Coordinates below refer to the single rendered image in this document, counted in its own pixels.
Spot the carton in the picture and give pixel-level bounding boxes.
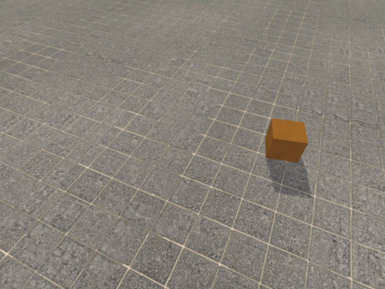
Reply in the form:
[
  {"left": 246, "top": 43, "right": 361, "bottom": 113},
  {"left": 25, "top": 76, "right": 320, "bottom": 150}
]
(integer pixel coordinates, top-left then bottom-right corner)
[{"left": 265, "top": 118, "right": 308, "bottom": 163}]

